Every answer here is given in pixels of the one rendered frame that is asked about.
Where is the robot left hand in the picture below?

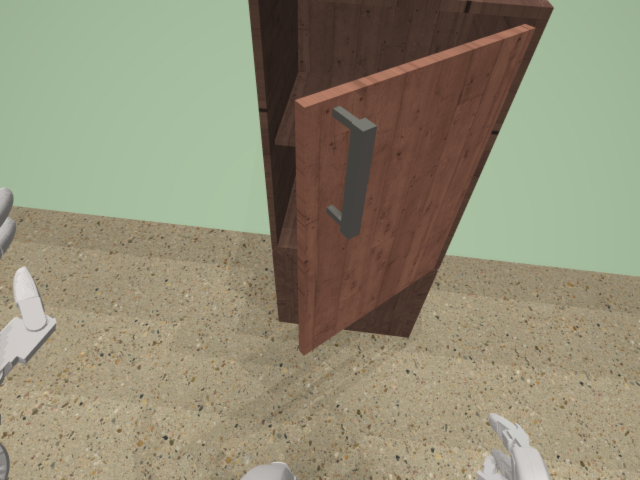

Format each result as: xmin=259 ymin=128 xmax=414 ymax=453
xmin=0 ymin=187 xmax=56 ymax=385

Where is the cupboard door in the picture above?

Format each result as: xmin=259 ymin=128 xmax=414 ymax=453
xmin=295 ymin=24 xmax=535 ymax=356

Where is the robot left shin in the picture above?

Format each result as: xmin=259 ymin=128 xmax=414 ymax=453
xmin=271 ymin=462 xmax=293 ymax=474

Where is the robot right hand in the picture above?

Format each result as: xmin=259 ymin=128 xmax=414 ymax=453
xmin=477 ymin=413 xmax=551 ymax=480

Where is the handle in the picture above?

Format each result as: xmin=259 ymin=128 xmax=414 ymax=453
xmin=326 ymin=106 xmax=377 ymax=240

